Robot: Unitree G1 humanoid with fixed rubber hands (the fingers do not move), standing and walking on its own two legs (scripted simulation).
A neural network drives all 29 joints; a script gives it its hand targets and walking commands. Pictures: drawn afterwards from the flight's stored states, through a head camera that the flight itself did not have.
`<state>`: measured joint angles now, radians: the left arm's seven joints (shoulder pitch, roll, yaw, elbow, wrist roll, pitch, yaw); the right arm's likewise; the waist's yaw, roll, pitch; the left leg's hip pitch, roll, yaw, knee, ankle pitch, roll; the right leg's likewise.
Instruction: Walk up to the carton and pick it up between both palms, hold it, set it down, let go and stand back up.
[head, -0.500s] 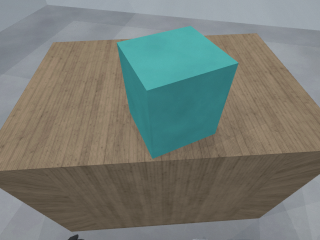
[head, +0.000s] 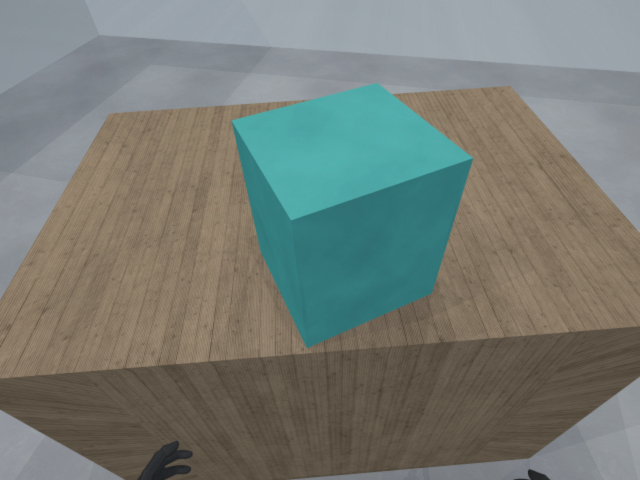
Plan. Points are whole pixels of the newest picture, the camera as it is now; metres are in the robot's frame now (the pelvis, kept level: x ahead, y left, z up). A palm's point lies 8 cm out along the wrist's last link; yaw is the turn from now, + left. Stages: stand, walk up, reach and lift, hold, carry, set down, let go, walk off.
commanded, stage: walk up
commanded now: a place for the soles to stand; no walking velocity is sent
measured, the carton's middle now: (341, 215) +0.44 -0.01 +0.10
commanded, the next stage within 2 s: reach and lift in 1.08 s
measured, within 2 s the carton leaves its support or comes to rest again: neither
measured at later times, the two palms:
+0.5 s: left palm out of the picture +0.10 +0.24 -0.10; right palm out of the picture +0.06 -0.27 -0.10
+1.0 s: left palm out of the picture +0.10 +0.22 -0.10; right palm out of the picture +0.03 -0.29 -0.11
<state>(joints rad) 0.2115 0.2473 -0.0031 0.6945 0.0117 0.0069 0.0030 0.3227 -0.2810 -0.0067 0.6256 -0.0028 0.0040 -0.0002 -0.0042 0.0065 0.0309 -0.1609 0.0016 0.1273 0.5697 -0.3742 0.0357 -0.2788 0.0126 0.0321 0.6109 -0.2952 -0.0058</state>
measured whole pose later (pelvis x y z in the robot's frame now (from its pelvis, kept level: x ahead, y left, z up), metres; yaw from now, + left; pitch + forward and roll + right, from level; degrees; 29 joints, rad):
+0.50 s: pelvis -0.01 -0.01 +0.00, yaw -2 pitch -3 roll +1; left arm 0.26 0.25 0.00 0.74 0.01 0.02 0.00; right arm 0.35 -0.28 0.00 0.66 -0.01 0.00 0.00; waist 0.00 0.00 0.04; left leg -0.14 0.03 0.16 0.55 -0.36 0.02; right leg -0.28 0.05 0.06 0.59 -0.26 -0.02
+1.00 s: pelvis -0.01 -0.02 +0.00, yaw -4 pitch -2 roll +1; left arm 0.28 0.24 0.01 0.75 0.01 0.01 0.00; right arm 0.37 -0.28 0.00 0.70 -0.01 0.00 -0.01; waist 0.00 0.01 0.03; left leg -0.14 0.06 0.17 0.54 -0.36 -0.01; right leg -0.28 0.08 0.08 0.58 -0.25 -0.04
